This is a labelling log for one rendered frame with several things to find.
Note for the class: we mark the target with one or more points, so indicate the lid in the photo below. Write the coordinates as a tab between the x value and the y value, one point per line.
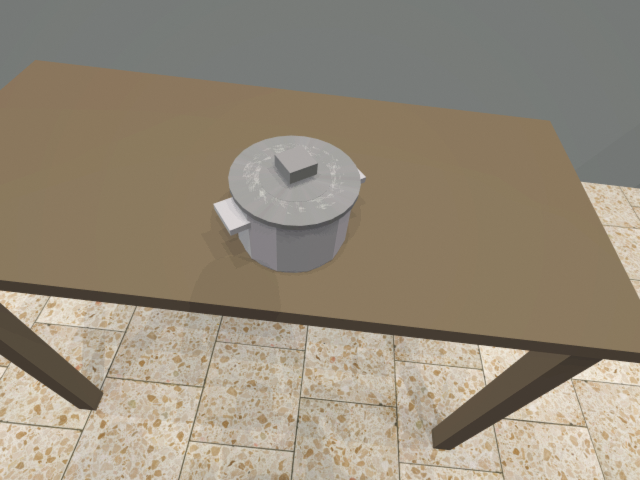
261	191

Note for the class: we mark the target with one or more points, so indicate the knob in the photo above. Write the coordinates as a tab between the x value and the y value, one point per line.
296	164

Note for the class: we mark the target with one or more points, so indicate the pot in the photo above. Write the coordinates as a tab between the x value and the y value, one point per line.
291	251

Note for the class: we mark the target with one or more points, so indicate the table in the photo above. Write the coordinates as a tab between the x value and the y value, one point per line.
470	227

